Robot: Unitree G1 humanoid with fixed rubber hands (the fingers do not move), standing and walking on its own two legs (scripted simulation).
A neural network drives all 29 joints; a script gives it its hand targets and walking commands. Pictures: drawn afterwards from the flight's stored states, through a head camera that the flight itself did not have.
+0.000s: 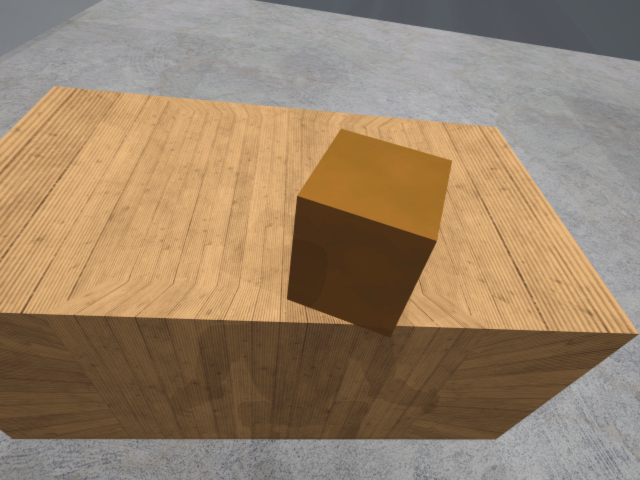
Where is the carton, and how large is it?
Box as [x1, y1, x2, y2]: [287, 129, 451, 336]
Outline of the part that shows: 340,129 297,195 287,299 384,335 390,336 436,241 451,160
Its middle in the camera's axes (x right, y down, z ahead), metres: +0.08 -0.01 +0.69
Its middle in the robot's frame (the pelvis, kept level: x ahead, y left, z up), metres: +0.53 -0.07 +0.00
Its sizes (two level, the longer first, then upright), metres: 0.210 0.200 0.250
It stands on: a pedestal, 0.64 m high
